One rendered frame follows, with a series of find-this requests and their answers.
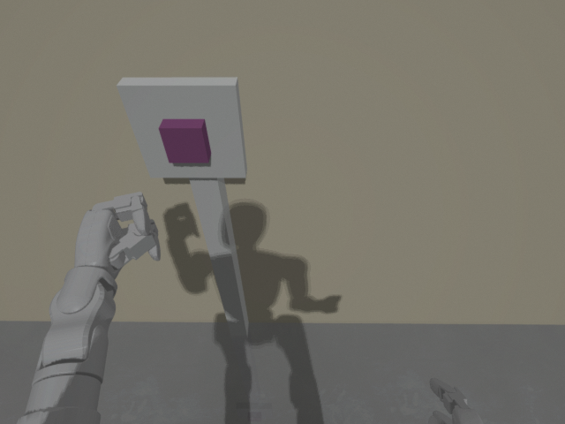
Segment right robot hand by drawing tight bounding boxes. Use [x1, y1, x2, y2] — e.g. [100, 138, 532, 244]
[428, 378, 483, 424]

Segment button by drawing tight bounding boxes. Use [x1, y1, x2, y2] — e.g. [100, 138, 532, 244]
[159, 119, 211, 163]

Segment left robot hand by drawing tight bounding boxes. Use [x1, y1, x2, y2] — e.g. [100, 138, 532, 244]
[74, 192, 161, 279]

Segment panel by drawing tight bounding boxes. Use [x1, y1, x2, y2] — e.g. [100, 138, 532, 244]
[117, 77, 249, 338]

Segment robot left forearm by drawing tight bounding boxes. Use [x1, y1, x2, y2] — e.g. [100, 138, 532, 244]
[16, 266, 117, 424]

